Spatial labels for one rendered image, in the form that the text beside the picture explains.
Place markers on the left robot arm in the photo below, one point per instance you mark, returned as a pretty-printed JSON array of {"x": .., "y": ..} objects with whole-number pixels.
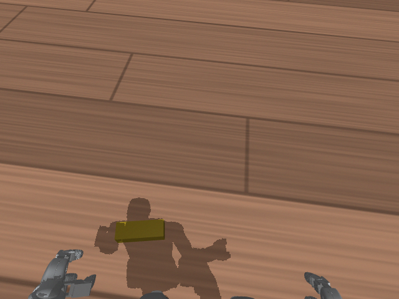
[{"x": 49, "y": 289}]

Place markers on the carton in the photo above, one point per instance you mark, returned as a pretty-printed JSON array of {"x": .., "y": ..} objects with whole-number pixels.
[{"x": 137, "y": 231}]

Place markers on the right robot hand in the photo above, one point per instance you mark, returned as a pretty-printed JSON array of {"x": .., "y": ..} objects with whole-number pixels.
[{"x": 321, "y": 286}]

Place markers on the left robot hand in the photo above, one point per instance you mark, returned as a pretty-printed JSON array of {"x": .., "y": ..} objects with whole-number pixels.
[{"x": 57, "y": 270}]

